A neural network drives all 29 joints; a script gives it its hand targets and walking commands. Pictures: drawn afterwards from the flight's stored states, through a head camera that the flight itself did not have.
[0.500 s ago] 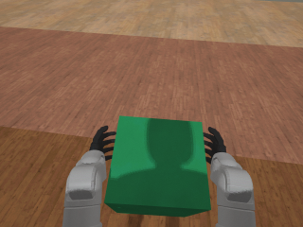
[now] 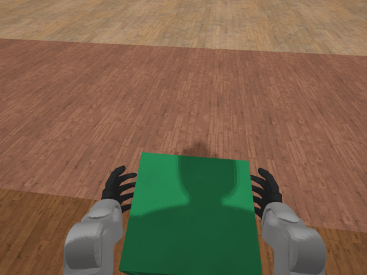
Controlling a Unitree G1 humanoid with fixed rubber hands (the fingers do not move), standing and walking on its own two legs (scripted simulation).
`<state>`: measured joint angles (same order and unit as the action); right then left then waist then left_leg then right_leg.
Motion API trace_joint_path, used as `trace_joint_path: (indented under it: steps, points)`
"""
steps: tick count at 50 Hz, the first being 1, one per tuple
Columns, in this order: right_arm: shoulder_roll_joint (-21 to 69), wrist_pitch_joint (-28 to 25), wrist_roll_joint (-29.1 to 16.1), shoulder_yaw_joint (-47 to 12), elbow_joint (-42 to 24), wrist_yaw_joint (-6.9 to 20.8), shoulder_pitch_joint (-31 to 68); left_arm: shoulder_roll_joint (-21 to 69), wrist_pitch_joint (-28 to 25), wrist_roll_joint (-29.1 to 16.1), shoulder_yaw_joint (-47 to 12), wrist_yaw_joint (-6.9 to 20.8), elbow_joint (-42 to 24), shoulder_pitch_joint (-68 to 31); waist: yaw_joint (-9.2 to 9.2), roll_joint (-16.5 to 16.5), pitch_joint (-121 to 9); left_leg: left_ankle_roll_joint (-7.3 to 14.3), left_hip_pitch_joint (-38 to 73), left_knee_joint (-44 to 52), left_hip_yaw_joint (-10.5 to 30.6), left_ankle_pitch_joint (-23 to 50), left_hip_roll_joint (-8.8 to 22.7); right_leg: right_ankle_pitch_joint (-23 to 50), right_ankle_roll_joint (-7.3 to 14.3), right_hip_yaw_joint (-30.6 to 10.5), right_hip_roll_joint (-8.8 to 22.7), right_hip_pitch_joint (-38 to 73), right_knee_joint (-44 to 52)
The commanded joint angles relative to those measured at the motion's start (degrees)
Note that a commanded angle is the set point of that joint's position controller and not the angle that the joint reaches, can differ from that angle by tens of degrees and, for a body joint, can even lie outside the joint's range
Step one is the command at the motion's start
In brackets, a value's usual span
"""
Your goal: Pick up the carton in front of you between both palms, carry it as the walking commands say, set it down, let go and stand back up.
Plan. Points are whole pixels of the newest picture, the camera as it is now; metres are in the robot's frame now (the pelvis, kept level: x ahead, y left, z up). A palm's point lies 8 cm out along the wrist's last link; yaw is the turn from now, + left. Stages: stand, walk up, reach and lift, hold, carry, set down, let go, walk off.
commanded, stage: carry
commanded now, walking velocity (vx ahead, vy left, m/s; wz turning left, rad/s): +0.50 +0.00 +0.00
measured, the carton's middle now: (188, 225) +0.24 +0.00 +0.01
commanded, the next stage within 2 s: none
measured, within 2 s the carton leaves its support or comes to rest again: neither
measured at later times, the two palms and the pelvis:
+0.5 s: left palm (133, 101) +0.59 +0.16 +0.09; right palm (232, 106) +0.56 -0.14 +0.09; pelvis +0.33 +0.03 +0.01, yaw -5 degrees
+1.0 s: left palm (156, 42) +0.98 +0.11 +0.12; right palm (224, 48) +0.99 -0.18 +0.09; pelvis +0.66 -0.05 +0.01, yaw +0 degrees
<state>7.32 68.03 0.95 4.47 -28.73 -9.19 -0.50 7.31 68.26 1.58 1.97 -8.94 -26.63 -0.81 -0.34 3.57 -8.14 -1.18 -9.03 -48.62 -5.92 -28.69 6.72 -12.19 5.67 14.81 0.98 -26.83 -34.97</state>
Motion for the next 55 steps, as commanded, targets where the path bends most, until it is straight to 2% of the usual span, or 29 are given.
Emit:
trace_joint_path:
  steps: [1, 5, 11, 15, 17, 18, 19, 20, 21, 22, 23, 25, 26, 27, 31, 34, 37, 38, 39, 40, 41, 44, 45, 46, 47, 48, 49, 51, 55]
  points:
    - [44.21, -0.23, -13.22, -36.81, -4.76, 6.72, 18.95, 45.92, -1.37, -14.27, -33.29, 5.9, -8.37, -20.69, 1.64, -3.98, -9.83, 1.95, -32.04, -18.04, 5.04, 4.64, 0.98, 8.94, 5.67, -31.3, 20.8, 33.03, 20.9]
    - [47.79, -2.26, -10.25, -35.95, -0.41, 8.15, 17.12, 47.35, -2.48, -16.79, -37.79, 9.21, -9.21, -24.23, 1.22, -6.37, -6.89, 0.76, -22.31, -0.02, 0.05, 11.37, 0.03, 0.88, 2.97, -16.13, 17.09, 21.33, 25.74]
    - [42.78, -2.59, -10.38, -37.15, -3.69, 6.58, 19.71, 42.2, -2.16, -16.44, -35.28, 9.13, -4.11, -19.27, 2.28, -16.23, -3.02, 0.89, -22.16, 16.23, -6.72, 22.76, -3.55, 9.88, 0.66, -8.41, 11.9, 26.86, 24.35]
    - [43.14, -1.1, -12.04, -36.42, -5.33, 6.42, 21.04, 39.02, -0.82, -15.0, -33.78, 7.77, -7.91, -21.03, 1.85, -12.52, 1.13, 1.95, -15.88, 17.68, -7.26, 25.04, -2.73, 12.09, -0.6, -8.05, 13.51, 24.23, 21.59]
    - [42.27, -0.38, -11.96, -35.89, -4.86, 5.78, 18.91, 38.35, 0.21, -14.94, -33.39, 7.24, -7.92, -19.25, 0.85, -10.41, -0.42, 3.98, -6.97, 20.36, -12.82, 17.14, -7.63, 22.67, -1.37, -2.61, 9.96, 22.1, 9.08]
    - [40.84, 0.41, -12.0, -35.26, -3.11, 5.8, 15.77, 36.42, 0.85, -13.61, -34.48, 6.5, -8.31, -19.58, -1.28, -5.84, -5.52, 5.36, 7.28, 20.11, -9.3, 15.6, -4.89, 24.23, -3.5, -1.23, 8.81, 16.61, -3.61]
    - [39.48, 0.91, -11.74, -34.79, -0.77, 5.45, 15.61, 33.78, 1.21, -11.43, -31.47, 5.95, -9.21, -16.88, -1.37, 8.3, -12.85, 10.58, 20.21, 25.16, 15.96, 12.92, 11.05, 10.39, -6.36, -2.11, 3.25, 2.96, -23.33]
    - [40.8, 0.08, -13.69, -34.9, -5.45, 5.47, 17.63, 37.36, 1.36, -13.45, -34.09, 5.85, -10.91, -16.68, -1.06, 17.56, -15.27, 16.92, 28.06, 31.42, 34.57, 23.36, 19.39, -13.27, -7.2, -5.31, -2.44, -12.84, -34.96]
    - [45.35, -0.65, -15.49, -36.59, -6.08, 5.62, 19.84, 41.66, 0.13, -15.69, -36.0, 6.3, -17.1, -22.07, -1.18, 15.58, -13.6, 18.77, 29.37, 28.98, 30.66, 41.82, 17.93, -16.13, -5.72, -11.1, -0.05, -17.95, -41.11]
    - [46.47, -0.82, -14.11, -36.69, -8.23, 5.77, 19.53, 41.87, 0.23, -15.71, -35.46, 6.92, -13.31, -22.37, -1.65, 4.75, -12.21, 15.65, 24.34, 27.67, 23.45, 49.96, 16.27, -15.85, -5.18, -12.06, 2.85, -17.72, -42.28]
    - [47.11, -1.44, -15.59, -38.31, -11.44, 6.23, 23.77, 44.51, -0.25, -14.11, -34.85, 7.0, -9.29, -20.29, -2.02, -1.69, -11.18, 13.74, 21.7, 28.95, 20.95, 46.39, 15.96, -13.77, -4.98, -12.79, 2.86, -18.08, -39.61]
    - [49.56, -1.82, -16.06, -39.97, -8.53, 8.05, 20.61, 48.15, -1.9, -13.78, -34.54, 7.62, -9.11, -17.06, -1.06, 4.21, -13.17, 9.15, 17.0, 31.23, 9.69, 36.67, 12.19, -9.76, -4.74, -12.79, 5.16, -11.49, -25.65]
    - [50.85, -2.95, -17.13, -40.64, -10.9, 8.41, 23.62, 49.18, -2.66, -13.62, -35.73, 7.69, -9.5, -18.07, -1.07, 6.34, -12.52, 9.23, 16.02, 31.52, 9.2, 35.05, 11.83, -9.33, -4.56, -11.19, 3.67, -11.63, -21.56]
    - [49.96, -2.91, -17.33, -41.68, -11.07, 8.72, 24.29, 50.26, -3.11, -12.63, -34.87, 7.42, -6.31, -17.05, -0.62, 2.66, -9.77, 9.03, 13.69, 32.55, 6.11, 34.79, 10.76, -9.2, -4.49, -9.38, 2.44, -9.78, -16.66]
    - [41.54, -2.7, -17.7, -40.92, -8.88, 9.1, 25.12, 44.72, -3.93, -10.27, -33.19, 5.95, -3.8, -17.12, -0.66, 3.79, -3.81, 7.26, 9.23, 34.03, -1.39, 36.5, 6.09, 1.08, -4.43, -3.87, -0.05, -5.45, -3.53]
    - [36.34, -2.47, -15.35, -38.55, -5.16, 7.13, 24.56, 36.61, -3.47, -10.09, -31.89, 4.32, -4.69, -21.83, -1.14, 6.33, -1.59, 6.41, 8.91, 32.09, -4.77, 40.68, 7.07, 8.15, -3.35, -1.6, -0.3, -1.33, 1.72]
    - [32.94, -2.39, -13.4, -32.74, 1.83, 4.43, 32.11, 31.4, -3.56, -10.66, -28.87, 2.42, -3.76, -31.51, 1.42, 4.22, -7.94, 3.92, 5.15, 13.51, -8.0, 51.23, 3.19, 4.24, -1.07, 0.4, -3.16, 17.85, 4.42]
    - [31.01, -2.52, -12.47, -31.69, 0.91, 3.72, 35.66, 29.79, -3.29, -9.87, -26.81, 1.72, 0.66, -32.8, 4.17, 0.3, -9.31, 3.42, -2.98, 2.51, -9.81, 44.17, 1.71, 3.21, -0.47, -1.24, -1.79, 26.11, 5.29]
    - [26.86, -1.86, -12.68, -30.39, 1.07, 2.66, 39.32, 25.58, -3.19, -9.31, -23.84, 1.42, 3.82, -32.77, 3.3, -14.08, -11.93, 1.64, -14.09, -15.73, -9.18, 23.83, -5.02, -3.9, 4.58, -29.06, 13.22, 30.88, 11.76]
    - [27.78, -1.9, -11.89, -29.58, 4.88, 1.58, 41.9, 25.32, -3.0, -10.61, -24.56, 0.85, 6.33, -35.65, 3.67, -19.93, -12.38, 1.91, -24.23, -28.17, -1.14, 0.04, -9.41, -3.99, 10.72, -45.97, 20.81, 33.79, 19.24]
    - [28.09, -2.2, -10.74, -28.1, 6.71, 0.62, 41.28, 28.69, -3.42, -11.47, -25.15, 0.74, 5.12, -39.24, 2.57, -14.89, -11.98, 3.56, -25.4, -31.67, 5.7, 0.5, -5.74, -7.41, 9.41, -46.3, 21.38, 30.26, 20.4]
    - [38.22, -3.86, -10.07, -24.53, 15.19, 0.3, 44.85, 38.6, -4.88, -15.5, -28.67, 2.38, 5.15, -49.96, 1.34, -4.01, -12.35, 5.49, -25.2, -26.56, 8.03, 7.7, -1.89, 10.4, 5.13, -30.01, 16.21, 23.85, 16.28]
    - [43.25, -5.03, -10.38, -26.17, 12.92, 0.66, 50.33, 43.34, -5.42, -16.97, -28.8, 3.71, 8.64, -50.67, 1.54, -7.46, -15.78, 5.0, -24.53, -23.73, 6.67, 10.51, -2.53, 12.77, 3.28, -24.19, 13.58, 26.11, 15.63]
    - [44.73, -5.35, -10.82, -26.68, 13.71, 0.97, 54.19, 44.43, -5.57, -15.47, -27.01, 4.42, 13.78, -49.99, 1.07, -12.9, -15.26, 4.57, -25.24, -22.06, 6.31, 11.57, -2.38, 12.18, 2.95, -24.67, 13.29, 25.46, 16.06]
    - [44.98, -6.17, -8.63, -26.06, 14.83, 1.15, 56.0, 47.92, -5.55, -16.08, -27.92, 5.38, 17.67, -51.78, 1.57, -7.58, -14.15, 4.48, -27.74, -21.15, 4.94, 10.24, -2.51, 16.45, 5.56, -24.78, 15.1, 26.33, 15.95]
    - [46.69, -6.47, -8.81, -27.36, 15.37, 1.3, 57.89, 48.6, -6.5, -17.05, -28.58, 5.67, 14.63, -54.83, 1.84, -9.85, -15.07, 4.3, -28.67, -17.84, 5.01, 10.98, -2.3, 18.49, 6.23, -23.1, 14.54, 28.09, 14.67]
    - [46.95, -7.18, -9.65, -27.58, 16.96, 1.45, 60.27, 49.09, -6.5, -16.91, -28.51, 5.61, 16.16, -56.64, 1.77, -7.49, -13.72, 4.44, -32.12, -17.48, 3.42, 13.67, -2.24, 27.31, 2.65, -21.24, 14.58, 29.89, 13.81]
    - [47.31, -7.16, -9.64, -29.34, 20.24, 1.32, 62.58, 47.73, -7.04, -13.5, -25.77, 5.37, 19.66, -55.95, 4.28, -8.65, -14.56, 3.15, -34.59, -13.76, 2.63, 15.95, -3.53, 32.76, 2.14, -19.96, 12.59, 34.92, 12.26]
    - [48.45, -8.27, -12.84, -29.91, 17.74, 1.34, 71.82, 48.63, -7.39, -12.23, -24.48, 4.66, 22.26, -57.6, 2.87, -8.37, -14.6, 3.66, -34.74, -5.45, 0.02, 22.14, -4.76, 39.82, 3.11, -13.82, 10.71, 37.15, 10.97]
